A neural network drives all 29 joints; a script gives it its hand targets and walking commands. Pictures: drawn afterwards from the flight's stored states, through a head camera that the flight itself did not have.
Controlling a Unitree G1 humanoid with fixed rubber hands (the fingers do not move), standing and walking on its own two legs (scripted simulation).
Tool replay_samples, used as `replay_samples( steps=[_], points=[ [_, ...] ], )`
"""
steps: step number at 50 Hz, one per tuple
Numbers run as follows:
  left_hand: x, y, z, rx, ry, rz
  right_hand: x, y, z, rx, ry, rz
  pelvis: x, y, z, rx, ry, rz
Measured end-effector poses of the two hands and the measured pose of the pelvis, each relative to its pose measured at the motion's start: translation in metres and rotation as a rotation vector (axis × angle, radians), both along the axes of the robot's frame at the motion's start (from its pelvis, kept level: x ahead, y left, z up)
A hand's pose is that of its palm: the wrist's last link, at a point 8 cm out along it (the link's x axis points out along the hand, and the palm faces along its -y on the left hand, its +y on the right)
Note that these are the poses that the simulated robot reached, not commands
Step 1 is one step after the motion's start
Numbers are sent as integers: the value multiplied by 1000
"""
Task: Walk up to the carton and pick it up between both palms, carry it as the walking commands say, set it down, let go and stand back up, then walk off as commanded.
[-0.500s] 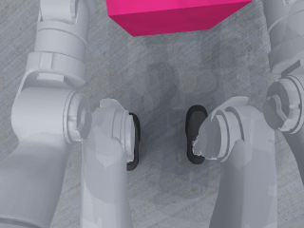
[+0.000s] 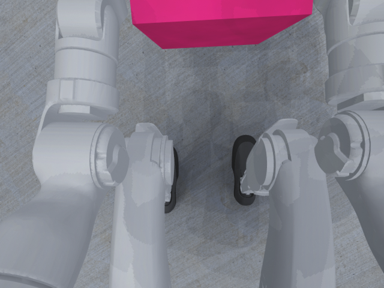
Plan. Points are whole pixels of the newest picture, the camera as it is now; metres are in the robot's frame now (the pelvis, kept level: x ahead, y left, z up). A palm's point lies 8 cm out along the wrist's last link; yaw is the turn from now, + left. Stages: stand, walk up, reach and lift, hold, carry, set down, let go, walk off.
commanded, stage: reach and lift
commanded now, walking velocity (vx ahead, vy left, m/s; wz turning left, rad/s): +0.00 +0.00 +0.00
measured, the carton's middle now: out of the picture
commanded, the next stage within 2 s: none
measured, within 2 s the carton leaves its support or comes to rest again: neither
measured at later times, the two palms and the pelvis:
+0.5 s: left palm out of the picture +0.55 +0.14 -0.01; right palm out of the picture +0.55 -0.16 -0.01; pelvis -0.01 +0.00 +0.05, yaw +0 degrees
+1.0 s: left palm out of the picture +0.52 +0.14 +0.11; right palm out of the picture +0.51 -0.16 +0.11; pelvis +0.03 +0.00 +0.12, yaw +0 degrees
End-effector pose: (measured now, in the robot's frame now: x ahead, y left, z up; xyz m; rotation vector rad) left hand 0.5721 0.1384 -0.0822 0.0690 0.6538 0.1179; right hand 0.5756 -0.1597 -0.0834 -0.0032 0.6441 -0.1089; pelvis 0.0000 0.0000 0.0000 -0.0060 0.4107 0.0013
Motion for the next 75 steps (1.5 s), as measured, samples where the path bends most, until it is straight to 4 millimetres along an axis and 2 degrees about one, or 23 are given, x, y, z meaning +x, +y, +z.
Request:
replay_samples(
  steps=[5, 19, 32, 39, 44, 48, 52, 55, 58, 65, 70, 75],
  points=[
    [-5, 2, 16, -10, -17, 9, -3, 2, 17, 2, -16, -1, -2, 0, 13, -1, -16, 1],
    [-22, 1, 51, -20, -5, 14, -25, 1, 48, 20, -1, -23, -6, -1, 40, -3, -33, 5],
    [-26, 2, 99, -20, -40, 14, -30, 2, 96, 30, -36, -29, -8, -2, 67, -3, -58, 5],
    [-33, 2, 127, -21, -28, 7, -38, 2, 124, 25, -24, -33, -2, -2, 80, -3, -17, 6],
    [-43, 0, 151, -20, 0, -2, -51, 1, 148, 23, 3, -46, 9, -2, 94, -3, 36, 7],
    [-50, -1, 180, -21, 20, -12, -62, -1, 177, 18, 20, -54, 23, -2, 109, -3, 103, 8],
    [-51, 0, 212, -22, -1, -11, -61, 0, 211, 21, -3, -48, 33, -1, 126, -2, 159, 9],
    [-50, 0, 226, -24, -4, -4, -58, 0, 228, 11, -8, -39, 36, -1, 137, -1, 176, 11],
    [-52, 1, 227, -23, 24, -1, -58, 0, 230, 10, 20, -36, 39, -1, 149, 1, 187, 11],
    [-67, 9, 219, -64, 61, 61, -65, 8, 218, 28, 68, -11, 53, 0, 173, 2, 224, 11],
    [-70, 11, 241, -99, -2, 97, -70, 11, 234, 43, 30, -15, 64, 0, 183, -1, 235, 7],
    [-74, 9, 262, -110, -17, 92, -77, 9, 255, 38, 19, -23, 67, 0, 193, -2, 202, 7]
  ],
)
